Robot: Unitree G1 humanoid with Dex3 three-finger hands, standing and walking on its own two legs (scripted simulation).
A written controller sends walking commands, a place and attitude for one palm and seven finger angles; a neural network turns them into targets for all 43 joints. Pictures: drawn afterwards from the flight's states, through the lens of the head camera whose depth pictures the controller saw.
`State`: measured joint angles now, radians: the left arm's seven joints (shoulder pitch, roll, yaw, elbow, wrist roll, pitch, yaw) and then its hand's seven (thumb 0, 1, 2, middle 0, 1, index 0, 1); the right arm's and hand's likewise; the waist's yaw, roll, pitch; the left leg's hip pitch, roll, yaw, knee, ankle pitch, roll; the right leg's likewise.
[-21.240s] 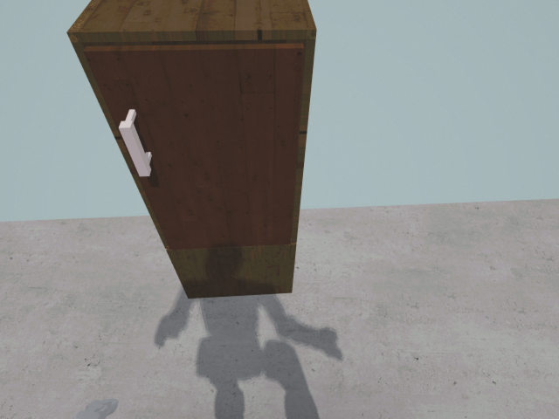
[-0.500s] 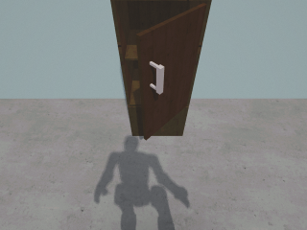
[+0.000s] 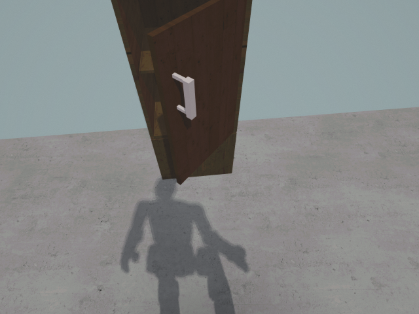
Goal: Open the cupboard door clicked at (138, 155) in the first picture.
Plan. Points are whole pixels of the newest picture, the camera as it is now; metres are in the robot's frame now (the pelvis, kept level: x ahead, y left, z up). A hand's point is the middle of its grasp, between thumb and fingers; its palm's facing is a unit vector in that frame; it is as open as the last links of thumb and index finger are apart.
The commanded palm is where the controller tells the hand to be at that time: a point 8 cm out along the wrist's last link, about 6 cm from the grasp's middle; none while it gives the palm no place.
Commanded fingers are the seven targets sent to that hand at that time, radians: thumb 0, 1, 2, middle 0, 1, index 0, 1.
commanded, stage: walk to a spot facing it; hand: left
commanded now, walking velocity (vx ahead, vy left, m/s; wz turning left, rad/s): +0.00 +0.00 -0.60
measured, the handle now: (184, 96) +0.61 +0.12 +0.04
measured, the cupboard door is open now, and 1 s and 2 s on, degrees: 46 46 46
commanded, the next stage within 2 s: none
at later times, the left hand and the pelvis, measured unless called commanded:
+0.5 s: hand out of the picture +0.08 +0.17 -0.16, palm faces -0.18 -0.95 -0.26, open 7.3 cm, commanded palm none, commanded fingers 0.00 0.90 0.90 -0.20 -0.30 -0.20 -0.30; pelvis +0.01 -0.02 +0.01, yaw -16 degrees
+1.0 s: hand (177, 263) +0.24 +0.10 -0.16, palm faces -0.56 -0.78 -0.28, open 7.3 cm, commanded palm none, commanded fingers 0.00 0.90 0.90 -0.20 -0.30 -0.20 -0.30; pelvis +0.02 -0.02 -0.02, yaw -35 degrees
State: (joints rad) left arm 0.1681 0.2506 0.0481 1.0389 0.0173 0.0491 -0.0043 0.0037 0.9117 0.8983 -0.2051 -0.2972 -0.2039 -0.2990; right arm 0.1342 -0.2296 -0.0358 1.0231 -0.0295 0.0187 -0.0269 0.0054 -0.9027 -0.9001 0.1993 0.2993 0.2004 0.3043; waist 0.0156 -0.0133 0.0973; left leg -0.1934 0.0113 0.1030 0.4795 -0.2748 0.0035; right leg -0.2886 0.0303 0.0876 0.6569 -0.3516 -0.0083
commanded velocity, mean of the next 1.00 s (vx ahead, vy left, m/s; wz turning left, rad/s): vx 0.00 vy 0.00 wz -0.60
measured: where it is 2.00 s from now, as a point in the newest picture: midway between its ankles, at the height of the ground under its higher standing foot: outside the picture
